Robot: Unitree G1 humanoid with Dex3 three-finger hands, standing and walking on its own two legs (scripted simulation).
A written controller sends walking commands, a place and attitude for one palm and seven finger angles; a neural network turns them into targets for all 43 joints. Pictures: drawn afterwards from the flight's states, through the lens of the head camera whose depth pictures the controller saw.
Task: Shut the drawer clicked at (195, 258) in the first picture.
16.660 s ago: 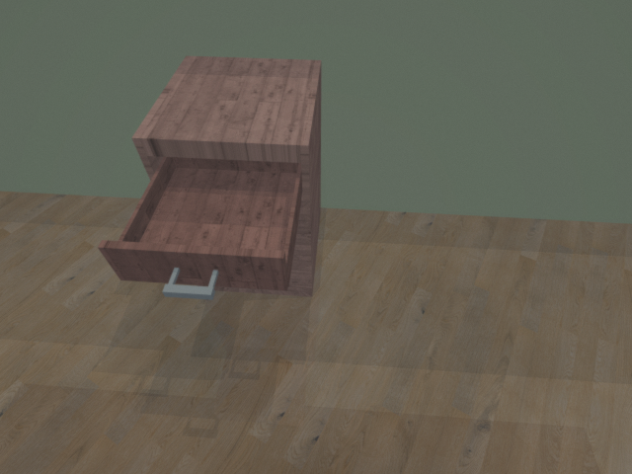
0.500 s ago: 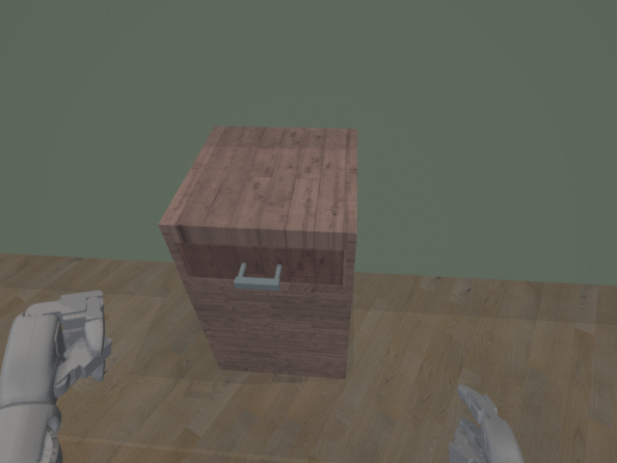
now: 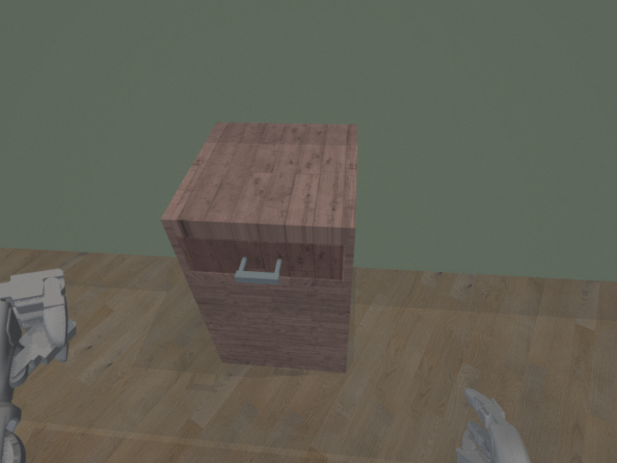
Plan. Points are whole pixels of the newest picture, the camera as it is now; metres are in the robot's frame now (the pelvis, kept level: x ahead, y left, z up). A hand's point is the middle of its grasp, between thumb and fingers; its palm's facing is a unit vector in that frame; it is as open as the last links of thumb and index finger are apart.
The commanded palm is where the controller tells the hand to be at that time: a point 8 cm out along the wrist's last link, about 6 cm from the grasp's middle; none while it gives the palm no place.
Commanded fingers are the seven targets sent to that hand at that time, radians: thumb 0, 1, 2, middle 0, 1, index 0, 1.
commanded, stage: step back with the hand held close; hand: left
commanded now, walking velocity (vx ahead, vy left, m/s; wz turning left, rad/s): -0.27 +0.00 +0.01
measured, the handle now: (259, 270) +0.57 +0.19 -0.20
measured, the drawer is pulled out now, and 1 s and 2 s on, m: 0.00 0.00 0.00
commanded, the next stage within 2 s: stop stepping back and stand still in 1.30 s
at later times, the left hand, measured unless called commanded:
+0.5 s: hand (15, 382) +0.14 +0.27 +0.17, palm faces +0.37 -0.79 -0.49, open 3.3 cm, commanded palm +0.08 +0.31 +0.18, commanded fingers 0.00 0.90 0.90 -1.40 -1.60 -1.40 -1.60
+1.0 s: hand out of the picture +0.09 +0.27 +0.16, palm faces +0.30 -0.81 -0.51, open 3.3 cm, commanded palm +0.00 +0.31 +0.18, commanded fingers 0.00 0.90 0.90 -1.40 -1.60 -1.40 -1.60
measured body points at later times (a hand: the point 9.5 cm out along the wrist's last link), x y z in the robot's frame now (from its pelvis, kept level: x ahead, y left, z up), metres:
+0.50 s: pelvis -0.05 +0.03 +0.00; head -0.04 +0.02 +0.44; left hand +0.11 +0.31 +0.20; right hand +0.13 -0.21 -0.08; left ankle +0.00 +0.11 -0.74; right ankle -0.02 -0.10 -0.74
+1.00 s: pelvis -0.13 +0.03 -0.01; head -0.05 +0.05 +0.43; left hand +0.06 +0.31 +0.19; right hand +0.05 -0.20 -0.10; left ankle +0.00 +0.11 -0.74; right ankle -0.17 -0.10 -0.74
